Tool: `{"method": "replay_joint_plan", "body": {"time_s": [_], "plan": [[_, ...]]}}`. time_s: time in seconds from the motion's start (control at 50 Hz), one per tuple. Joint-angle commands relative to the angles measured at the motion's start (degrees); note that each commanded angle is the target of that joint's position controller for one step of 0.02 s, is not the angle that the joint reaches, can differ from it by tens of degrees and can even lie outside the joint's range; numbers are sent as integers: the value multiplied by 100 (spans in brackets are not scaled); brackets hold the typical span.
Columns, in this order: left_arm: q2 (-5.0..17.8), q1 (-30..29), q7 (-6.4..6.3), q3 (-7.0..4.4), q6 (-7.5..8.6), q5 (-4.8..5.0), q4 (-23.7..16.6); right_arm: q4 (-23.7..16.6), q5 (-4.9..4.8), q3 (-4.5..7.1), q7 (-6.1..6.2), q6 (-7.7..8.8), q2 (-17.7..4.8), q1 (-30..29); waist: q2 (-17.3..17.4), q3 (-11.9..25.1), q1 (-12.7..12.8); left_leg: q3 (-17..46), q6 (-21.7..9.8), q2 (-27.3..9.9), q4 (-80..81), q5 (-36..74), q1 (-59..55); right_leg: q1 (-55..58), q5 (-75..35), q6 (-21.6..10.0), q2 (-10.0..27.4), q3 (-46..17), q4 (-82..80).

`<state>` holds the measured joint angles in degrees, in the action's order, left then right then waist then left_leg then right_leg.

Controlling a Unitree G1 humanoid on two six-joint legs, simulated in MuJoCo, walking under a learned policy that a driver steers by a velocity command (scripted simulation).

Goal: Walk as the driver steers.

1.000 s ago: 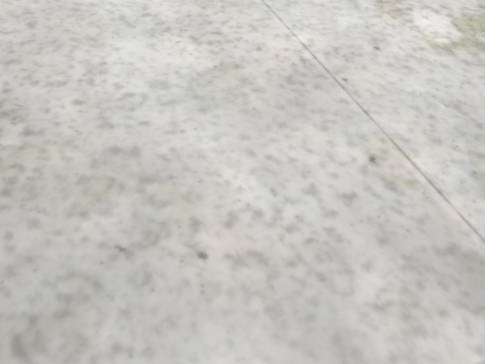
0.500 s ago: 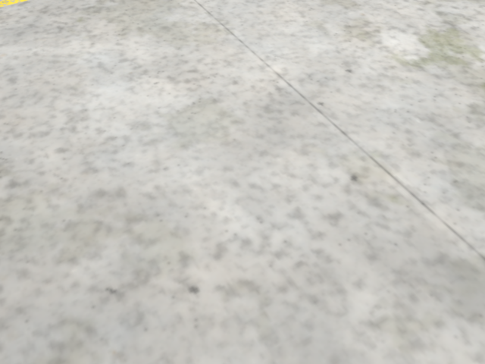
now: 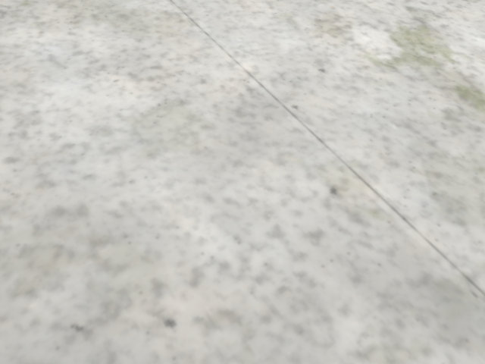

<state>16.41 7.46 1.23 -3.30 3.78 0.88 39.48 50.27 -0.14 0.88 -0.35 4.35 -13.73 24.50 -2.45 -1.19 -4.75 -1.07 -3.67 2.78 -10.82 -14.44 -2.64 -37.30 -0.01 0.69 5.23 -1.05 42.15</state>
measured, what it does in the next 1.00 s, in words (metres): walks ahead, turning left: right foot, then left foot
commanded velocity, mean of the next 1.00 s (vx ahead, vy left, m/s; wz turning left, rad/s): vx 0.49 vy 0.00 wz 0.24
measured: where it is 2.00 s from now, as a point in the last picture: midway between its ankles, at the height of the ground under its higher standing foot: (187, 260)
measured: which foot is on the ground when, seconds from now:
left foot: down 0.00-0.18, up 0.20-0.72, down 0.74-1.00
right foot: up 0.00-0.16, down 0.18-0.76, up 0.78-1.00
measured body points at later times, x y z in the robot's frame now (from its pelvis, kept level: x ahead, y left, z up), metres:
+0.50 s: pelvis +0.29 -0.05 +0.00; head +0.31 -0.05 +0.45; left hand +0.32 +0.23 -0.12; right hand +0.46 -0.31 -0.10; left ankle +0.43 +0.13 -0.68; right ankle +0.26 -0.13 -0.75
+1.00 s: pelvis +0.58 +0.04 +0.00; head +0.61 +0.07 +0.45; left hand +0.68 +0.35 -0.10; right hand +0.73 -0.21 -0.10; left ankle +0.56 +0.11 -0.75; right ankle +0.74 -0.12 -0.67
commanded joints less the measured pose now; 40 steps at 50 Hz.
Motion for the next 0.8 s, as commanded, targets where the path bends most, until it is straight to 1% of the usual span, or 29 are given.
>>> {"method": "replay_joint_plan", "body": {"time_s": [0.02, 0.08, 0.1, 0.12, 0.14, 0.16, 0.18, 0.2, 0.22, 0.24, 0.26, 0.28, 0.3, 0.32, 0.36, 0.38, 0.4, 0.44, 0.5, 0.56, 0.62, 0.66, 0.68, 0.7, 0.72, 0.74, 0.76, 0.78, 0.8], "plan": [[103, -1060, 99, 48, 153, 32, -663, -181, -40, 249, 74, 27, -1081, 173, 632, -613, -117, 642, -686, -1354, 533, 1603, 465, -6, -573, 28, -211, 243, -801], [182, -1348, 191, 42, 204, 59, -791, -69, -83, 282, 84, -32, -1113, 282, 649, -701, -46, 646, -666, -1615, 321, 2019, -17, -25, -392, -175, -274, 162, -1189], [240, -1346, 215, 27, 219, 56, -807, -52, -93, 303, 93, -54, -1141, 270, 668, -648, 34, 634, -623, -1689, 161, 2388, -219, 34, -220, -273, -307, 159, -1282], [332, -1223, 222, -6, 225, 48, -785, -55, -85, 329, 104, -73, -1198, 224, 724, -498, 166, 602, -563, -1719, -95, 3118, -382, 285, -26, -375, -400, 206, -1339], [463, -957, 203, -63, 215, 31, -721, -67, -69, 365, 116, -97, -1289, 185, 840, -220, 346, 569, -508, -1711, -502, 4164, -514, 729, 208, -486, -559, 311, -1303], [656, -331, 159, -162, 196, 27, -557, -84, -45, 385, 125, -143, -1344, 108, 914, 249, 708, 458, -433, -1609, -1285, 5179, -514, 1570, 299, -651, -740, 452, -1331], [881, 627, 85, -274, 167, 26, -283, -136, -11, 354, 141, -180, -1287, 31, 862, 883, 1187, 295, -261, -1369, -2449, 5276, 46, 3021, 107, -847, -672, 408, -1352], [1282, 1689, -4, -357, 114, -53, -66, -307, 134, 241, 163, -166, -991, 122, 60, 1826, 1438, 170, -117, -988, -4324, 3069, 1487, 4995, 193, -1203, 552, -1015, -1051], [1420, 1732, 71, -354, 142, -82, 47, -291, 29, 30, 78, -55, -195, 1008, -1463, 2627, 837, 624, 168, 145, -6079, -1754, 3488, 6488, 1851, -2109, 1753, -3964, -1907], [808, 1550, 52, -220, 141, -26, 36, -295, -140, 193, 32, 67, -950, 360, -777, 1989, 1113, 1087, 97, -149, -6558, -1761, 4105, 5967, 2581, -1832, 1531, -4065, -2484], [667, 1089, 26, -159, 139, -11, 23, -522, -270, 272, 6, 140, -1165, -294, -473, 1016, 1020, 857, 48, -429, -6475, -1210, 4363, 5073, 2267, -1608, 1354, -3114, -2643], [640, 743, 31, -141, 150, -41, 13, -587, -228, 248, 35, 184, -1072, -595, 126, 556, 828, 697, 71, -708, -6196, -685, 4164, 4210, 1497, -1511, 1145, -2499, -2809], [543, 527, 53, -120, 173, -99, 7, -590, -132, 275, 49, 177, -1011, -683, 215, 280, 646, 645, 124, -875, -5908, -377, 3973, 3606, 851, -1480, 922, -2016, -2956], [466, 429, 58, -98, 207, -166, 26, -552, -107, 277, 41, 128, -932, -508, 31, 299, 451, 696, 158, -1022, -5780, -175, 3630, 3251, 558, -1469, 783, -1723, -3118], [439, 409, 77, -99, 283, -99, 134, -500, -83, 246, 58, 12, -734, -341, -61, 252, 309, 620, 276, -1113, -5496, -85, 3436, 2866, 292, -1561, 679, -1346, -3394], [479, 435, 77, -105, 315, -70, 213, -540, -59, 239, 70, -38, -695, -436, -59, 122, 282, 582, 342, -1164, -5301, -26, 3507, 2674, 199, -1579, 669, -1171, -3500], [552, 458, 57, -122, 331, -79, 281, -610, -48, 231, 77, -73, -680, -609, -55, -10, 294, 563, 412, -1197, -5081, 177, 3691, 2599, 132, -1584, 669, -964, -3605], [660, 590, 2, -150, 328, -119, 405, -737, -43, 218, 70, -82, -668, -1015, -23, -180, 421, 562, 493, -1231, -4462, 848, 4009, 2654, 9, -1516, 603, -598, -3710], [766, 713, -47, -150, 302, -118, 524, -867, -68, 172, -9, -13, -578, -1548, 32, -252, 648, 402, 429, -1044, -3274, 1908, 3795, 2717, -217, -1257, 406, 41, -3729], [896, 1046, -70, -170, 260, -81, 726, -1094, -111, 134, -94, 16, -517, -2096, 97, -342, 902, 298, 339, -889, -2638, 2231, 3834, 3207, -193, -1191, 598, 277, -3725], [918, 1225, -88, -185, 130, -40, 883, -1354, -120, 137, -207, 16, -552, -2468, 126, -416, 984, 275, 172, -804, -2295, 1854, 4225, 4056, -496, -1093, 860, 410, -3435], [986, 1189, -125, -210, 23, -21, 907, -1493, -105, 164, -293, 12, -611, -2502, 46, -347, 891, 97, 21, -670, -2198, 1269, 4201, 4476, -1355, -970, 982, 515, -3021], [1071, 1099, -155, -232, -25, -23, 874, -1526, -96, 209, -317, -1, -700, -2363, -54, -188, 763, -81, -78, -506, -2205, 939, 3907, 4571, -2335, -891, 982, 610, -2640], [1154, 1027, -193, -253, -79, -31, 835, -1498, -86, 291, -322, -24, -846, -2011, -168, 111, 546, -271, -193, -291, -2242, 655, 3371, 4598, -3379, -806, 946, 718, -2026], [1156, 933, -241, -246, -146, -42, 783, -1334, -93, 437, -299, -41, -1067, -1238, -125, 558, 108, -406, -355, -35, -2045, 754, 2338, 4339, -3933, -653, 786, 930, -956], [1052, 970, -304, -184, -147, -96, 664, -1124, -113, 633, -218, -80, -1466, -248, 200, 1131, -320, 246, -637, -294, -1974, 957, 643, 3224, -3050, -435, 568, 1015, 567], [313, 1560, -204, 76, 8, -228, 392, -1112, -130, 794, -168, -96, -2132, 77, 1607, 1827, 60, 3238, -1688, -1773, -1762, 64, -1676, 530, 1011, -30, -473, 919, 2797], [532, 1273, -109, 69, 242, -175, 430, -1221, -119, 649, -161, -66, -1669, 186, 1265, 2420, -128, 4928, -1932, -2209, -856, -307, -2247, -365, 3278, -72, -855, -295, 3545], [885, 696, -28, -36, 378, 68, 237, -1214, -45, 550, -158, -40, -1387, 2, 989, 1690, -212, 4072, -1595, -2030, -719, -145, -1777, -844, 2872, -206, -509, -546, 3659]]}}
